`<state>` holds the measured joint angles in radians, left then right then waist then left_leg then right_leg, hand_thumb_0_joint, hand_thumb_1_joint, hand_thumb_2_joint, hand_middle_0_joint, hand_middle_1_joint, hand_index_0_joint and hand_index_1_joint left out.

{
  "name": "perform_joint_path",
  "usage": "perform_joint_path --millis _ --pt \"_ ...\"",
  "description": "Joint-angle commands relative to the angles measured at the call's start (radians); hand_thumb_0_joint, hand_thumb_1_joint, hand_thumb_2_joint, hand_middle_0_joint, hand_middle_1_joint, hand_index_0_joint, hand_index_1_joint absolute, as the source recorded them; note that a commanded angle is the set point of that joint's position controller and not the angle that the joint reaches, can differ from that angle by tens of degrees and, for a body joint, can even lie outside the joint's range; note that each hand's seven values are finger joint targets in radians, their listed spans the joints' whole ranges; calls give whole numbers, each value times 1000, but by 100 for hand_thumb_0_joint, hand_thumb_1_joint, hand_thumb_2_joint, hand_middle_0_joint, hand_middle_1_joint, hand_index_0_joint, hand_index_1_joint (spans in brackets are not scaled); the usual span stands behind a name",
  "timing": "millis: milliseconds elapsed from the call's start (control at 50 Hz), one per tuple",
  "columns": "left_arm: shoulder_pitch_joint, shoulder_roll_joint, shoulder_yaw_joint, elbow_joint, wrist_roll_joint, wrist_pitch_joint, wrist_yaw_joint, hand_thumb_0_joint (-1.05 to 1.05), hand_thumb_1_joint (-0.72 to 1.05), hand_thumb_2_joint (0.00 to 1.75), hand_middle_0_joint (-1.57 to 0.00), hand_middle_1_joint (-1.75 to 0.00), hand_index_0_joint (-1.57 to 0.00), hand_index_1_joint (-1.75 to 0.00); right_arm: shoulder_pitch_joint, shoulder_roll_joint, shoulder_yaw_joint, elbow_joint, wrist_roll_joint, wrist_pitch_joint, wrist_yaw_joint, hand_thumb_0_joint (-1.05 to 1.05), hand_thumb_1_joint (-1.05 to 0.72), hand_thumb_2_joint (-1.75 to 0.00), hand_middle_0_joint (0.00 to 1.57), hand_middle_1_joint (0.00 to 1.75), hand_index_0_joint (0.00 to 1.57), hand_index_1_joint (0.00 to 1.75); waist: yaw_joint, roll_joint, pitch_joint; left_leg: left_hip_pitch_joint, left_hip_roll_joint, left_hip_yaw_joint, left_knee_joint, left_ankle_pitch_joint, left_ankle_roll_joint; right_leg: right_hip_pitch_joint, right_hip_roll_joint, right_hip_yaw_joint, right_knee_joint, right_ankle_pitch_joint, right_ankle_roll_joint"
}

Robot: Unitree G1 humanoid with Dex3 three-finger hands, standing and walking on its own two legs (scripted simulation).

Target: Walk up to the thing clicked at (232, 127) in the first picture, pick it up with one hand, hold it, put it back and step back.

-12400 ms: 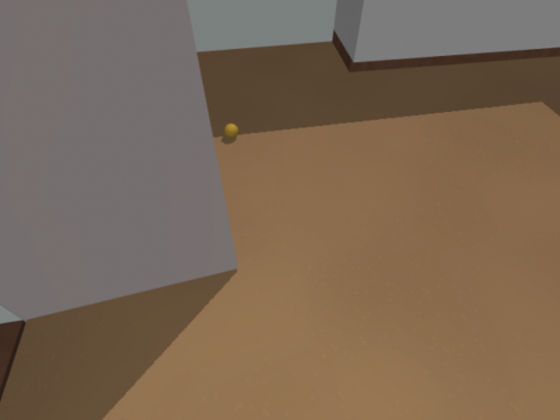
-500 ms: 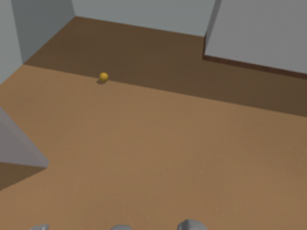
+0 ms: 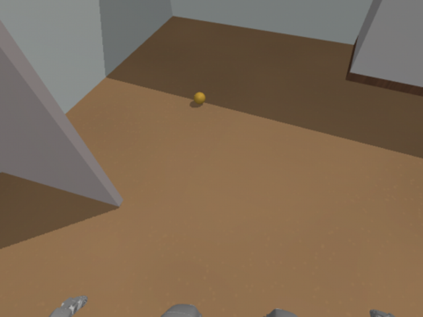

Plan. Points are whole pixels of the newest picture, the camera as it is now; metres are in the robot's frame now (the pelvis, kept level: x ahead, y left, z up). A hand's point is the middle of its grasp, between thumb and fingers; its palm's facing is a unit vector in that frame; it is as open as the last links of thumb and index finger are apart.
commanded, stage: walk up
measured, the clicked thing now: (199, 98) +1.50 +0.25 -0.71
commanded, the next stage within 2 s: stand in 0.72 s
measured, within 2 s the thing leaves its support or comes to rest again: neither
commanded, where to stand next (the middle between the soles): +0.07 -0.03 m, yaw +1 degrees
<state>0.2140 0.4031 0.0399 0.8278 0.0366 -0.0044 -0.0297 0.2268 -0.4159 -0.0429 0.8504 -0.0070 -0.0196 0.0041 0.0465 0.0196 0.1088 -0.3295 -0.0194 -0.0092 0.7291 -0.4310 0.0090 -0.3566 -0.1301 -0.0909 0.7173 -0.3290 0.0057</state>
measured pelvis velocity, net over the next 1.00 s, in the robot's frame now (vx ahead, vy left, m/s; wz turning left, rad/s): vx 0.00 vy -0.02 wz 0.04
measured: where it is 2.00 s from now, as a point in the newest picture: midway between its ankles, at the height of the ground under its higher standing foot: outside the picture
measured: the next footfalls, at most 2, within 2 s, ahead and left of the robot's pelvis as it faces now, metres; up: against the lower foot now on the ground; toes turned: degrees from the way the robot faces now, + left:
left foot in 0.02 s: +0.06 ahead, +0.12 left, +0.00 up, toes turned -1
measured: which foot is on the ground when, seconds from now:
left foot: up 0.00-0.00, down 0.02-1.00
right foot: down 0.00-1.00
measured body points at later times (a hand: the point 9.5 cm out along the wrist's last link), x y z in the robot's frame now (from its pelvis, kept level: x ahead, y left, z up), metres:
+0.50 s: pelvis +0.01 -0.01 +0.02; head +0.02 +0.00 +0.47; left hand +0.07 +0.30 -0.12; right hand +0.13 -0.30 -0.10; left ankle +0.02 +0.12 -0.72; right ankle +0.03 -0.14 -0.72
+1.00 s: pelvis +0.00 -0.02 +0.03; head +0.02 -0.02 +0.48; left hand +0.07 +0.29 -0.10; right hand +0.10 -0.31 -0.10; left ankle +0.02 +0.12 -0.72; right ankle +0.03 -0.14 -0.72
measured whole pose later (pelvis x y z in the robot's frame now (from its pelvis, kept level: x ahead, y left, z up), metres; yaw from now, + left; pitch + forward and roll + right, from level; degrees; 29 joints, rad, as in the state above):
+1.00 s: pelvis +0.00 -0.02 +0.03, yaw +2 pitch -3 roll +0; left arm 0.08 0.37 0.00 1.15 0.00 -0.01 -0.02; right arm 0.07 -0.35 0.00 1.14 -0.01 -0.01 0.01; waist 0.01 0.00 0.07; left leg -0.13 0.01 -0.06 0.34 -0.16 -0.03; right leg -0.14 -0.04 -0.05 0.35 -0.16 0.01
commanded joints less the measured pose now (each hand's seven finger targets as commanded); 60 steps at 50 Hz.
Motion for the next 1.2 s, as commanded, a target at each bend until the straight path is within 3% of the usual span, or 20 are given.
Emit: perform_joint_path --millis 0,20,40,60,100,120,160,180,220,240,260,300,340,400,540,640,740,860,1100,1180 --pt "-15 145 38 -62 -30 5 15 0 90 90 -20 -30 -20 -30 94 -191 -64 -4 -19 -49 -30 0 -90 -90 20 30 20 30 -47 -36 -175 228 64 -169 -324 175 38 -51 -50 75 83 73 -78" --pt "4 95 23 -67 -42 11 14 0 90 90 -20 -30 -20 -30 30 -257 -68 -37 -31 -58 -36 0 -90 -90 20 30 20 30 -16 122 -143 238 283 -519 -382 198 118 -210 60 61 159 -148 -15" --pt "-31 189 52 -42 -35 20 29 0 90 90 -20 -30 -20 -30 1 -326 -79 -42 -18 -54 -36 0 -90 -90 20 30 20 30 -50 73 -117 73 366 -574 -385 123 240 -122 34 133 179 -280 -19" --pt "-47 223 59 -22 -32 19 30 0 90 90 -20 -30 -20 -30 -40 -315 -78 -31 -13 -50 -37 0 -90 -90 20 30 20 30 -37 54 -57 -54 357 -556 -390 98 264 -44 12 134 198 -262 -23" --pt "-15 193 57 2 -40 10 25 0 90 90 -20 -30 -20 -30 -94 -238 -45 -29 -15 -52 -37 0 -90 -90 20 30 20 30 -14 85 -48 6 244 -349 -326 272 192 -37 23 136 128 -202 -31" --pt "15 183 53 14 -45 3 25 0 90 90 -20 -30 -20 -30 -88 -220 -36 -21 -11 -57 -38 0 -90 -90 20 30 20 30 -7 112 -77 71 217 -287 -277 430 164 -37 27 121 55 -141 -32" --pt "17 170 46 38 -42 -7 28 0 90 90 -20 -30 -20 -30 -83 -224 -35 4 -1 -56 -34 0 -90 -90 20 30 20 30 -4 146 -117 69 192 -236 -216 552 130 73 53 79 -107 -36 -35" --pt "22 168 45 53 -38 -13 31 0 90 90 -20 -30 -20 -30 -91 -222 -32 8 2 -48 -31 0 -90 -90 20 30 20 30 0 137 -128 44 172 -204 -185 553 108 149 57 79 -208 84 -34" --pt "7 221 46 63 -28 -24 35 0 90 90 -20 -30 -20 -30 -86 -178 -20 8 16 -38 -31 0 -90 -90 20 30 20 30 -16 53 -168 15 105 -137 -141 426 51 229 -8 166 -222 306 -69" --pt "-32 237 43 59 -28 -26 33 0 90 90 -20 -30 -20 -30 -59 -166 -18 22 15 -34 -29 0 -90 -90 20 30 20 30 -40 22 -167 8 72 -121 -172 291 37 207 -42 211 -227 247 -89" --pt "-75 247 39 60 -28 -23 28 0 90 90 -20 -30 -20 -30 -56 -163 -20 43 10 -30 -28 0 -90 -90 20 30 20 30 -55 -15 -142 49 58 -118 -206 151 36 127 -62 225 -239 141 -102" --pt "-103 210 25 69 -34 -19 20 0 90 90 -20 -30 -20 -30 -87 -184 -23 68 3 -32 -23 0 -90 -90 20 30 20 30 -51 -6 -117 77 86 -165 -267 125 42 94 -24 177 -247 51 -74" --pt "-92 196 18 91 -34 -25 20 0 90 90 -20 -30 -20 -30 -120 -186 -15 76 4 -36 -19 0 -90 -90 20 30 20 30 -37 -15 -145 76 110 -177 -264 215 57 146 -3 141 -259 88 -61" --pt "-101 204 19 123 -35 -32 22 0 90 90 -20 -30 -20 -30 -127 -167 -3 102 9 -36 -17 0 -90 -90 20 30 20 30 -38 -32 -137 94 85 -135 -256 291 38 168 -30 167 -300 160 -68" --pt "-142 185 15 172 -38 -29 23 0 90 90 -20 -30 -20 -30 -168 -168 3 152 6 -32 -15 0 -90 -90 20 30 20 30 -33 -28 -139 120 101 -144 -316 351 32 210 -15 130 -346 169 -47" --pt "-167 175 13 196 -38 -24 20 0 90 90 -20 -30 -20 -30 -184 -172 6 179 0 -31 -14 0 -90 -90 20 30 20 30 -31 5 -121 95 113 -164 -398 283 26 244 -5 115 -367 113 -33" --pt "-172 176 4 230 -35 -30 26 0 90 90 -20 -30 -20 -30 -198 -153 3 202 4 -25 -12 0 -90 -90 20 30 20 30 -35 -1 -132 160 127 -146 -400 427 6 256 -15 135 -403 205 -33" --pt "-182 178 1 252 -36 -29 27 0 90 90 -20 -30 -20 -30 -206 -156 1 222 3 -18 -9 0 -90 -90 20 30 20 30 -37 4 -138 173 130 -135 -447 348 1 265 -10 140 -428 167 -28" --pt "-174 183 -3 266 -33 -32 33 0 90 90 -20 -30 -20 -30 -197 -147 1 244 1 -8 -6 0 -90 -90 20 30 20 30 -40 -24 -143 180 129 -114 -456 344 -1 266 -14 149 -454 176 -25" --pt "-178 185 -3 262 -29 -27 33 0 90 90 -20 -30 -20 -30 -182 -139 2 249 -2 -3 -2 0 -90 -90 20 30 20 30 -43 -37 -92 163 119 -108 -458 265 -2 206 -11 162 -487 27 -22"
